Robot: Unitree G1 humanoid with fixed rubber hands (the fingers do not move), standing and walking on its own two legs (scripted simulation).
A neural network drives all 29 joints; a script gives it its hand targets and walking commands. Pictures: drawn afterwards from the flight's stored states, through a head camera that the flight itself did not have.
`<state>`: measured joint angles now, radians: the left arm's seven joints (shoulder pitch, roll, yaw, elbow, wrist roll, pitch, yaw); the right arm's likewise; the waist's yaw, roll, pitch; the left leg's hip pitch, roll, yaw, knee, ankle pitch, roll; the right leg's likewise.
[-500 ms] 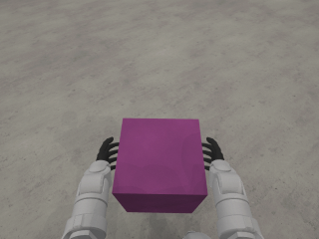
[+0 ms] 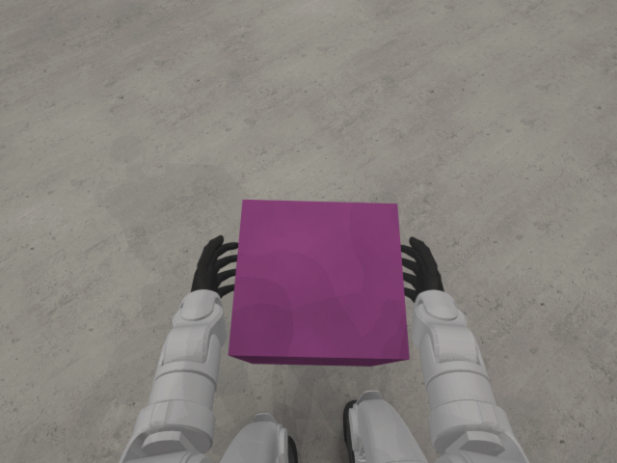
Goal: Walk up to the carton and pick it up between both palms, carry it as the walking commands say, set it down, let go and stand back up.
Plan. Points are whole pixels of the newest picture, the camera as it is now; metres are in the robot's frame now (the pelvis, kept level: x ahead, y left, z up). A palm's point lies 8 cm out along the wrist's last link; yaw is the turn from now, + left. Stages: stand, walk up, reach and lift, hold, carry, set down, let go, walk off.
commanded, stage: set down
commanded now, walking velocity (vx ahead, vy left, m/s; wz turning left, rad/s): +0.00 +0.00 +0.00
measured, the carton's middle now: (315, 294) +0.36 -0.01 -0.12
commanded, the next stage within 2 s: none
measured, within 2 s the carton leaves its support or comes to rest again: neither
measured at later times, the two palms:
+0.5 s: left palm (231, 290) +0.39 +0.12 -0.14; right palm (416, 286) +0.37 -0.18 -0.14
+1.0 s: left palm (242, 289) +0.42 +0.12 -0.24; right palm (399, 287) +0.41 -0.18 -0.25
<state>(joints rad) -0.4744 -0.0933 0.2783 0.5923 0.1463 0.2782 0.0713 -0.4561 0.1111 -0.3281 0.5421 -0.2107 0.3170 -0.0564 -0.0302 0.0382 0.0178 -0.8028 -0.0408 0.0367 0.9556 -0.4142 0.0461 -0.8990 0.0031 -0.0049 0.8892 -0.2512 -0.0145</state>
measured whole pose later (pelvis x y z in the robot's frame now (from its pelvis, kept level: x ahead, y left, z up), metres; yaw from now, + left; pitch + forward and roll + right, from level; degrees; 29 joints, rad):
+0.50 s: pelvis -0.03 -0.01 -0.08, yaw +0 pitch +25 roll +2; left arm -0.70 -0.05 0.32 0.62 0.12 0.32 0.09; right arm -0.70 0.04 -0.34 0.59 -0.18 0.37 -0.07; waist -0.03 0.00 -0.01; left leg -1.25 -0.03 0.06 1.36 -0.54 0.04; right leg -1.37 0.01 0.01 1.28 -0.35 -0.02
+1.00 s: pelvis -0.06 -0.01 -0.15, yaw +0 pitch +20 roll +2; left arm -1.00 0.06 0.30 0.51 0.02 0.32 0.12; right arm -1.00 -0.07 -0.28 0.47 -0.09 0.37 -0.12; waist -0.03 0.01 0.43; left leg -1.40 -0.07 0.04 1.64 -0.59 0.02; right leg -1.52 0.02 0.02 1.55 -0.38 -0.02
